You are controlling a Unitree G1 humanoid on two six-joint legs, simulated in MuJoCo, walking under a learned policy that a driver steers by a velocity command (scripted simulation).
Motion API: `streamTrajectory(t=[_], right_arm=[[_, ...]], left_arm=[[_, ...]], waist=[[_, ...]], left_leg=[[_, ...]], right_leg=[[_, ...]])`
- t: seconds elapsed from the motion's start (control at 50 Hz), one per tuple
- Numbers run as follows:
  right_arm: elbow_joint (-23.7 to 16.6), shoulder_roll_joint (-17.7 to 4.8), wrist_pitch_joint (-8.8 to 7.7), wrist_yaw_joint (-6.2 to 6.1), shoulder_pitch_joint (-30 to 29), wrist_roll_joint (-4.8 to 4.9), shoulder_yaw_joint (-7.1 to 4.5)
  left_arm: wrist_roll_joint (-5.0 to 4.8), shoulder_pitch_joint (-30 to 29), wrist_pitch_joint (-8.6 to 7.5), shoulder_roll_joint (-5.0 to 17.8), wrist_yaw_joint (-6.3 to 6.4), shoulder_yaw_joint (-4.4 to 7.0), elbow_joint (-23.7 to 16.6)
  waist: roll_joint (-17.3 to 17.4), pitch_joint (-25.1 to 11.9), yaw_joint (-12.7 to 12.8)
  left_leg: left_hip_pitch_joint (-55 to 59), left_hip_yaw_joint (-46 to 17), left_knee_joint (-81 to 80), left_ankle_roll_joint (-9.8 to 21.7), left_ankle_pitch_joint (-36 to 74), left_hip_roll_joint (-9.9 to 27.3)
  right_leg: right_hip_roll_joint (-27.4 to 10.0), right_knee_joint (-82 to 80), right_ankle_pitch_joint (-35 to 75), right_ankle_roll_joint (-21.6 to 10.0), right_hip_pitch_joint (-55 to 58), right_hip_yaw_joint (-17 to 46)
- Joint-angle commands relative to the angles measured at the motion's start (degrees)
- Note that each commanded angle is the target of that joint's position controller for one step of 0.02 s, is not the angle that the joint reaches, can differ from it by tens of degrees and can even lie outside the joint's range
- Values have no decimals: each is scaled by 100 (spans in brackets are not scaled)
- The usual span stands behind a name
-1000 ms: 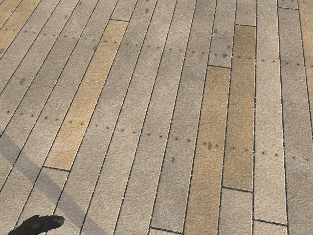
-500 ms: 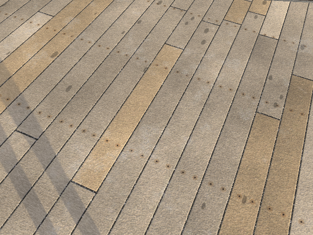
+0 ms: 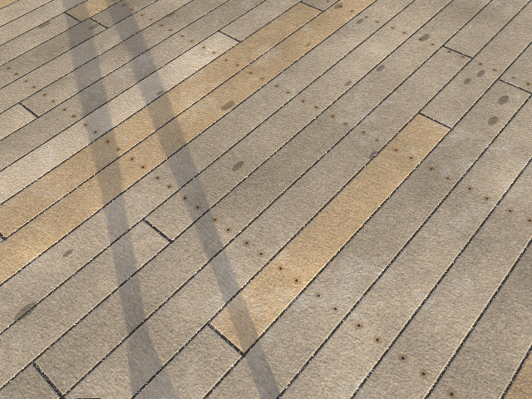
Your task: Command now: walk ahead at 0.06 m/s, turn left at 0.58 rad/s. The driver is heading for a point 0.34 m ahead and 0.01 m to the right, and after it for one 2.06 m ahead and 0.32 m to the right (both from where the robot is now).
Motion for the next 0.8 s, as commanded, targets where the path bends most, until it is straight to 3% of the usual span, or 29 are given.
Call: streamTrajectory(t=[0.02,0.06,0.12,0.16,0.22,0.28,0.3,0.32,0.34,0.36,0.38,0.4,0.44,0.48,0.56,0.62,0.68,0.72,0.74,0.76,0.78,0.8], right_arm=[[-293,-717,70,-15,313,25,-257],[-417,-455,94,25,151,53,-177],[-614,-320,88,78,-177,16,-100],[-673,-222,78,121,-271,-32,-34],[-665,-268,87,164,-256,-32,-19],[-555,-251,91,209,-52,-40,-29],[-477,-315,78,210,80,-56,-53],[-498,-548,74,170,126,-75,-96],[-677,-1020,91,79,33,-147,-144],[-670,-694,-13,139,-16,-304,-40],[-587,-436,-124,192,-213,-320,46],[-471,-243,-208,209,-439,-288,100],[-334,-176,-303,208,-707,-247,134],[-212,-164,-312,170,-797,-269,129],[-39,-496,-173,63,-660,-187,-29],[27,-511,-105,25,-754,-159,-77],[128,-624,-113,36,-685,-69,-158],[147,-637,-163,78,-957,48,-172],[156,-530,-177,94,-1100,77,-154],[163,-223,-208,120,-1164,46,-87],[-8,254,-269,192,-1328,-113,43],[-364,134,-413,211,-1817,3,17]], left_arm=[[-28,-137,21,755,97,165,-352],[1,-47,67,797,153,178,-279],[-19,74,115,915,183,224,-208],[-49,52,144,1030,139,254,-175],[-128,49,172,1161,39,276,-103],[-268,6,191,1174,-8,243,10],[-298,111,188,1030,-11,185,97],[-188,428,151,740,-42,78,216],[144,631,101,343,-117,-83,103],[5,197,145,648,-34,23,37],[-130,220,199,875,-5,89,118],[-169,370,245,812,4,97,233],[-127,609,341,803,53,123,462],[-184,706,349,733,49,104,511],[-243,420,380,791,62,108,295],[-250,444,434,744,44,115,204],[-273,502,453,671,-37,103,147],[-276,884,417,636,-106,125,277],[-276,1358,388,634,-117,157,502],[-288,1941,346,743,-99,220,763],[-293,2490,270,1288,-12,359,840],[-105,2280,55,1641,-113,367,565]], waist=[[-981,-506,67],[-1080,-499,144],[-1063,-640,294],[-1020,-730,320],[-1090,-722,312],[-1044,-679,120],[-952,-672,48],[-403,-820,114],[1212,-1051,392],[1062,-1021,-1],[688,-818,82],[677,-704,206],[645,-564,295],[618,-551,343],[558,-510,81],[501,-485,68],[461,-446,38],[477,-288,345],[398,-286,577],[-58,-257,756],[-1656,-339,810],[-1821,-90,856]], left_leg=[[-1084,132,1037,-241,414,488],[-959,393,690,-293,688,507],[-916,482,-44,-314,860,695],[-447,570,-637,-250,921,724],[108,761,-1417,-126,1009,614],[846,932,-2876,139,1783,443],[1408,925,-3573,303,2344,373],[2169,320,-3854,487,3473,828],[2852,-1237,-3635,1080,5593,2248],[2016,-1524,-3813,1969,5091,2610],[1741,-1101,-3935,1935,4558,2298],[1645,-691,-3951,1652,4179,1979],[1430,-229,-3939,1423,4443,1769],[1342,146,-3869,1386,4620,1630],[1727,-53,-3754,1659,4467,1988],[1799,-131,-3756,1750,4457,2219],[1559,-163,-4217,1635,1674,2251],[995,50,-4271,1373,349,2065],[588,346,-3973,1175,109,1868],[-42,842,-3016,866,76,1517],[-1393,1674,-594,269,-347,838],[-2597,745,178,221,-644,146]], right_leg=[[-1634,-959,1618,-1091,1174,1325],[-1489,-1098,1750,-1162,1114,848],[-1692,-1110,2004,-1302,1465,609],[-1722,-1083,2150,-1321,1345,444],[-1757,-975,2235,-1287,1240,330],[-1683,-551,1850,-1027,1153,270],[-1532,-289,1504,-764,881,156],[-1229,198,687,-277,386,-149],[-593,1449,-1844,322,-632,-658],[-418,2224,-2700,510,-808,-130],[-536,2623,-2554,549,-730,70],[-587,2610,-2262,563,-701,162],[-592,2570,-1727,670,-441,239],[-501,2271,-1479,714,-143,192],[-432,2064,-1668,666,-426,-18],[-463,2026,-1744,575,-483,-100],[-448,1636,-1636,264,-248,-326],[-309,735,-1237,-79,483,-556],[-136,212,-935,-257,1145,-704],[-183,-206,-1112,-483,1876,-325],[-1602,-828,-1116,-1035,2634,1851],[-2331,-1766,-2248,-1954,2344,4246]])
